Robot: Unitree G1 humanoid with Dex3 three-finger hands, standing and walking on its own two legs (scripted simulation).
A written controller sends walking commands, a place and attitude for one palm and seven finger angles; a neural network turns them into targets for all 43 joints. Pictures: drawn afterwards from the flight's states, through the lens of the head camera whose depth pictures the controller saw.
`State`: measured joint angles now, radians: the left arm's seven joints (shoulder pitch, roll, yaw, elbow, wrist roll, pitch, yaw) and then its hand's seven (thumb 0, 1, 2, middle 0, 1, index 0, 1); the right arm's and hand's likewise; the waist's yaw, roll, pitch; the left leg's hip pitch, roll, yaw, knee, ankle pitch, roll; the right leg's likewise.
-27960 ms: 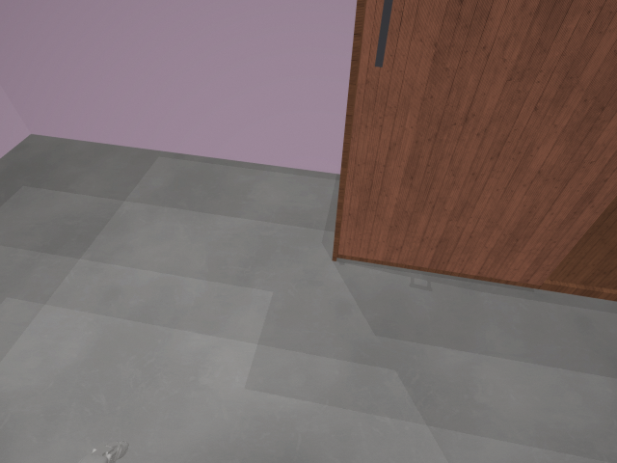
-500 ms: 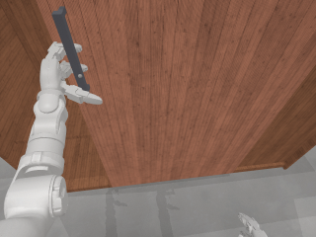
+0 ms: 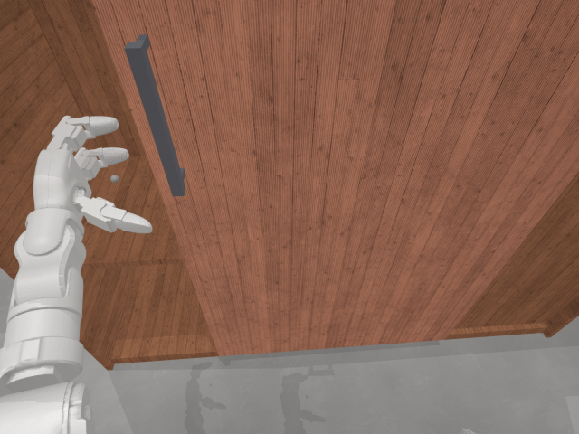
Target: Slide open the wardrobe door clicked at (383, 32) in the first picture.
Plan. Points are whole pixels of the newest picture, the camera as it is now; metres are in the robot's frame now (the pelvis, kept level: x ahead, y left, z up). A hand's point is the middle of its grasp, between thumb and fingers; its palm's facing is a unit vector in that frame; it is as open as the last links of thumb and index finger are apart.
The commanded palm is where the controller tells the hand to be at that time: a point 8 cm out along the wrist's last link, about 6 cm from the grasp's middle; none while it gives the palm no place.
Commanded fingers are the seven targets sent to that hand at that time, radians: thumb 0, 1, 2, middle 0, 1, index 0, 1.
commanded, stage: slip the hand off the handle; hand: left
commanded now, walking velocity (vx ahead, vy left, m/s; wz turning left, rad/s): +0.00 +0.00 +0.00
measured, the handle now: (162, 124) +0.48 +0.22 +0.20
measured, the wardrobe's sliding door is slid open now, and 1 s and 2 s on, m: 0.37 0.37 0.37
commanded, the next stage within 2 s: draw the hand back to the body in 0.46 s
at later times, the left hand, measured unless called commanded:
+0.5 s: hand (94, 241) +0.28 +0.24 +0.17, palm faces +0.29 -0.95 -0.12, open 14.7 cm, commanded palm +0.25 +0.28 +0.18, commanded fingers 0.00 -0.55 0.20 -0.25 -1.15 -0.25 -1.15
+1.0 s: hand (81, 275) +0.24 +0.24 +0.17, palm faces +0.24 -0.97 -0.02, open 14.7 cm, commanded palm +0.20 +0.28 +0.18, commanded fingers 0.00 -0.48 0.23 -0.25 -1.11 -0.25 -1.11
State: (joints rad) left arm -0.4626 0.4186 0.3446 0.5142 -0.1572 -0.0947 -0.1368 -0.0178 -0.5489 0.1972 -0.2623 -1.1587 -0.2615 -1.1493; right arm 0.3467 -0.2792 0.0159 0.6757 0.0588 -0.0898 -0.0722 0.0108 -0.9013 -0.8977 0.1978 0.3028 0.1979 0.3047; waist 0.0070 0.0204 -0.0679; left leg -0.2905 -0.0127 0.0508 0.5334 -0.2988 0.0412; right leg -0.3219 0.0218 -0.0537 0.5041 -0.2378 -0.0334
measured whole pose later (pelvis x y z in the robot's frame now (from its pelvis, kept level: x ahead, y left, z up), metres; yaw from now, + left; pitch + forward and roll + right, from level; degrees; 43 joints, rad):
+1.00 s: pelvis -0.02 -0.02 +0.00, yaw +2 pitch -4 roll +0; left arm -0.02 0.34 0.37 -0.04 -0.31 0.26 -0.20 -0.02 -0.55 0.20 -0.25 -1.15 -0.26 -1.15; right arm 0.21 -0.27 0.06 0.62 0.08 -0.19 -0.11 0.01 -0.90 -0.90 0.20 0.30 0.20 0.30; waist 0.07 0.04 -0.05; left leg -0.18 -0.01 0.02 0.52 -0.27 0.01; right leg -0.21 0.03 -0.09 0.50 -0.24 -0.06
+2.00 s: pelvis +0.01 +0.00 +0.01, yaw +2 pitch -4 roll +0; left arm 0.43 0.33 0.32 -0.36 -0.08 -0.07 0.11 0.01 0.85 0.87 -0.21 -0.33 -0.22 -0.33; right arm 0.19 -0.22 0.03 0.65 0.00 -0.12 -0.07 0.01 -0.90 -0.90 0.20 0.30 0.20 0.30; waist 0.09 0.05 0.00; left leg -0.07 -0.04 0.02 0.41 -0.26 0.04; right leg -0.10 0.00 -0.08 0.40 -0.22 -0.02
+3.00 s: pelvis -0.07 +0.02 -0.01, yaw +2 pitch +1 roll -2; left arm 0.48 0.38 0.40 -0.47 0.00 -0.22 0.14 0.01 0.89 0.90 -0.21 -0.30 -0.22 -0.30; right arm 0.25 -0.23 0.00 0.56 0.00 -0.08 -0.07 0.01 -0.90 -0.90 0.20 0.30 0.20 0.30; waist 0.01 -0.02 0.00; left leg -0.41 -0.04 0.04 0.65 -0.30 0.07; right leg -0.40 -0.01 -0.07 0.55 -0.17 0.00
